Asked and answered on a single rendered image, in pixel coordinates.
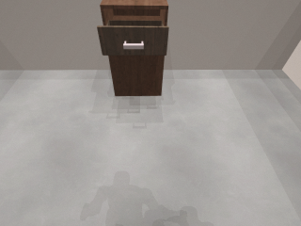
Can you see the drawer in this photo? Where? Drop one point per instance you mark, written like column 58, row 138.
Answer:
column 153, row 33

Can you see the cabinet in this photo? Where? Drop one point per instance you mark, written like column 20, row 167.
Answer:
column 136, row 75

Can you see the handle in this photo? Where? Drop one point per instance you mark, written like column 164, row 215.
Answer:
column 133, row 45

